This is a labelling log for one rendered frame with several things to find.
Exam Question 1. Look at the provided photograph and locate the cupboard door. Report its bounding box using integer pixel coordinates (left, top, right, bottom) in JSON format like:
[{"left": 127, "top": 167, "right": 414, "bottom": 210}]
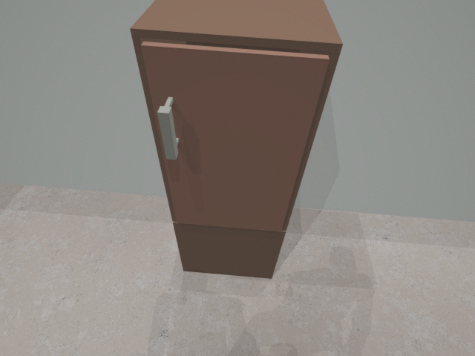
[{"left": 141, "top": 42, "right": 330, "bottom": 231}]

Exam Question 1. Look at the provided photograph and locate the handle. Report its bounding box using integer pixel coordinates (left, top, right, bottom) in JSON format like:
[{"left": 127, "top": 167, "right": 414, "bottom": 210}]
[{"left": 157, "top": 97, "right": 179, "bottom": 159}]

